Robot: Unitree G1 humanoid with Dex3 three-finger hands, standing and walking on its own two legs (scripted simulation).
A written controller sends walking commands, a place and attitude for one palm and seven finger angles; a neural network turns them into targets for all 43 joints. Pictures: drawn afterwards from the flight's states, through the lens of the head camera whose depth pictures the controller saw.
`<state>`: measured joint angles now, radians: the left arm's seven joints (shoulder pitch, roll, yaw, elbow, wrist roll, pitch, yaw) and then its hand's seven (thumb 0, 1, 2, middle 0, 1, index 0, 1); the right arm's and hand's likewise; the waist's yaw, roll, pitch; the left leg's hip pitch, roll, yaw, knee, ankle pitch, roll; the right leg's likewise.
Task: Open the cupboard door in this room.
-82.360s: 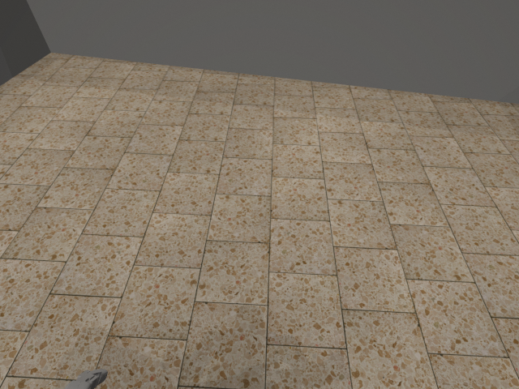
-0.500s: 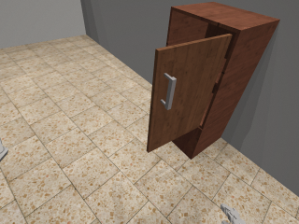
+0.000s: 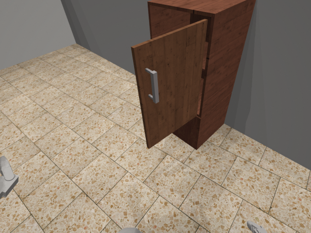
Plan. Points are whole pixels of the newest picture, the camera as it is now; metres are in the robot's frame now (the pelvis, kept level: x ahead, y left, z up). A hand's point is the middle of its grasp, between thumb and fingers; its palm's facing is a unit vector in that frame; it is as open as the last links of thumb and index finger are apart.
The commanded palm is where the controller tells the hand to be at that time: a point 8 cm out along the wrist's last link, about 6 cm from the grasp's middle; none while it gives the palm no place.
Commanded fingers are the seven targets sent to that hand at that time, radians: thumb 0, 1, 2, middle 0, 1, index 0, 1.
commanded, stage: stop stepping back and stand still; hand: left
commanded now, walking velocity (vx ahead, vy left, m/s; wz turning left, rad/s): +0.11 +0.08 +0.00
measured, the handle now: (152, 85) +0.67 +0.06 +0.03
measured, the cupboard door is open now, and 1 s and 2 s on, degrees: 86 86 86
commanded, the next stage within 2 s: let the arm hang, fingers relaxed in 0.08 s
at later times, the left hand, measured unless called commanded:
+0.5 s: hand out of the picture +0.05 +0.20 -0.17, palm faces +0.14 -0.97 -0.21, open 7.0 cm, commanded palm none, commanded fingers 0.00 0.90 0.90 -0.20 -0.30 -0.20 -0.30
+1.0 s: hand out of the picture -0.03 +0.23 -0.17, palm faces +0.10 -0.98 -0.19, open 7.4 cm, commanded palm none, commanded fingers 0.00 0.90 0.90 -0.20 -0.30 -0.20 -0.30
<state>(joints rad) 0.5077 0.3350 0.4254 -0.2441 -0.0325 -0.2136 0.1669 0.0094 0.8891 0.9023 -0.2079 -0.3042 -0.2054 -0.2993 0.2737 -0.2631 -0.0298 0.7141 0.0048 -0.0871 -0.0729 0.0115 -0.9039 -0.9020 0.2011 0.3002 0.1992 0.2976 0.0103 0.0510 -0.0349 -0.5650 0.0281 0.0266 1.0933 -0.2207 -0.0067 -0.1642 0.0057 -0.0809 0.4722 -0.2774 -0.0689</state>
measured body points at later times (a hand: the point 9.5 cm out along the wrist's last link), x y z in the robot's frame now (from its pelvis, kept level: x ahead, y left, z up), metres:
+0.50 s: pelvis +0.00 +0.02 -0.01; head +0.03 +0.02 +0.43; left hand +0.04 +0.25 -0.15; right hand +0.11 -0.19 -0.16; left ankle +0.02 +0.14 -0.73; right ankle +0.00 -0.06 -0.74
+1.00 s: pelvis -0.01 +0.06 +0.00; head -0.01 +0.06 +0.45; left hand -0.04 +0.28 -0.16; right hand -0.01 -0.16 -0.16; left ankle +0.01 +0.14 -0.74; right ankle +0.00 -0.06 -0.74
